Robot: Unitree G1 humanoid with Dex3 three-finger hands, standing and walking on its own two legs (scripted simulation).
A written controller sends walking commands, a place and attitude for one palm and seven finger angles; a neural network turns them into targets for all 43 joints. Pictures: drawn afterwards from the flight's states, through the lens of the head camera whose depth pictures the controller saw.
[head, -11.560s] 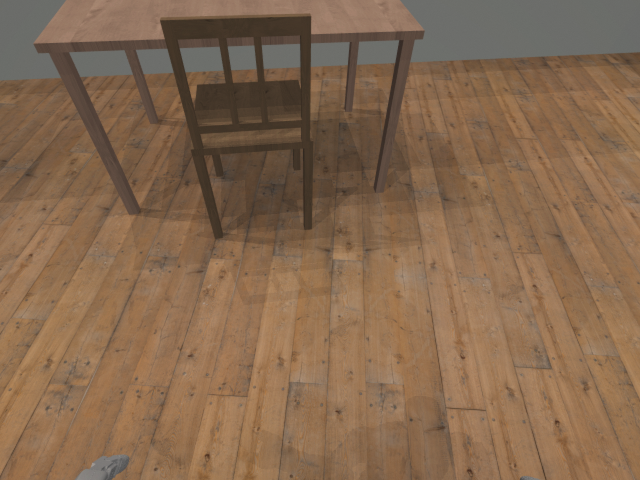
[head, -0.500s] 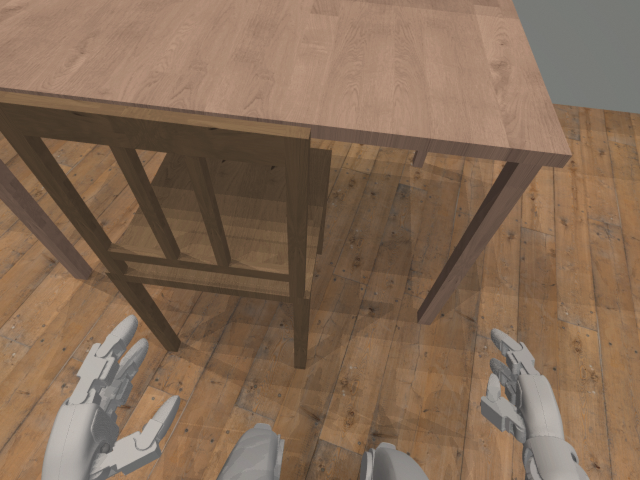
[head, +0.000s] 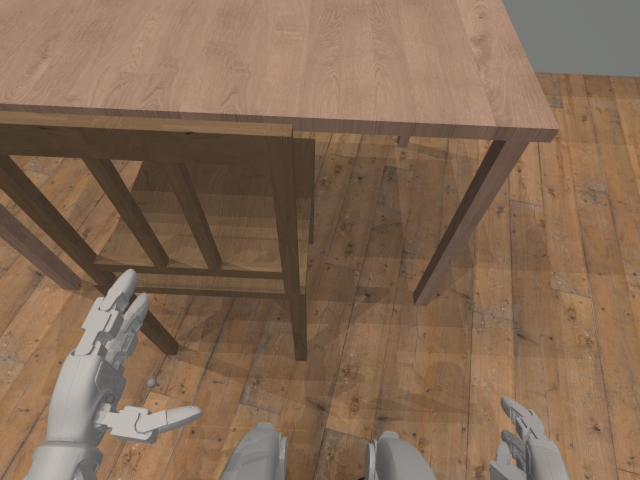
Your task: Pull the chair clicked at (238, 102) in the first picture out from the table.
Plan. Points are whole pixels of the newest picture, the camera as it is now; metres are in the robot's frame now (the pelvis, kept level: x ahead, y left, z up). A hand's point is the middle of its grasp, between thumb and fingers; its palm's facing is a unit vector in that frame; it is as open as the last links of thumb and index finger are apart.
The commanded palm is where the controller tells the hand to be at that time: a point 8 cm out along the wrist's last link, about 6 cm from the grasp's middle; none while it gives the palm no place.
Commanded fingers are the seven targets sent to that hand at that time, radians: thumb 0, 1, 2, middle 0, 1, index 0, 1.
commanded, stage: raise the hand toward the chair's back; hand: left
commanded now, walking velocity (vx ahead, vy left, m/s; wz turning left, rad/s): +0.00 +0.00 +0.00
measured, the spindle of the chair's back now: (133, 218) +0.46 +0.30 -0.01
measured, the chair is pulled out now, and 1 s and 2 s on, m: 0.00 0.00 0.00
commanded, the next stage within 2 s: aim the fingers beside a spindle in 1.06 s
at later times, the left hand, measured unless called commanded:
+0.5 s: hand (123, 345) +0.25 +0.22 +0.06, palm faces +0.02 -1.00 -0.06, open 16.9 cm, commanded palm +0.23 +0.28 +0.06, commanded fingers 0.00 -0.50 0.30 -0.06 -0.08 -0.06 -0.08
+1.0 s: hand (138, 343) +0.25 +0.21 +0.06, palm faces +0.00 -1.00 -0.06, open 16.9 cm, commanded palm +0.23 +0.27 +0.06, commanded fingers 0.00 -0.50 0.30 -0.06 -0.08 -0.06 -0.08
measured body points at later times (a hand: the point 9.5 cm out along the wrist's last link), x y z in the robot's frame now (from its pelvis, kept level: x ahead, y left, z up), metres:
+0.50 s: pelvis +0.02 +0.02 +0.01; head +0.09 +0.04 +0.46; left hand +0.24 +0.28 +0.07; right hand +0.20 -0.21 -0.06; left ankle +0.03 +0.11 -0.64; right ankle +0.03 -0.11 -0.64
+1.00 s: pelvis +0.01 +0.01 +0.02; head +0.08 +0.02 +0.46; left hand +0.25 +0.26 +0.06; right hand +0.18 -0.24 -0.07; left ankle +0.03 +0.11 -0.64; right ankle +0.03 -0.11 -0.64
